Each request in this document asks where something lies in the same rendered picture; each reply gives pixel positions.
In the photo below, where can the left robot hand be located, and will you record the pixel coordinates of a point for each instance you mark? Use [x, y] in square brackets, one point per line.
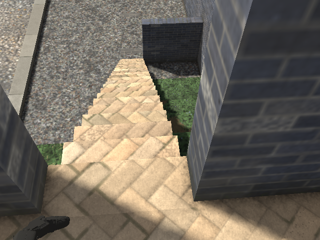
[40, 226]

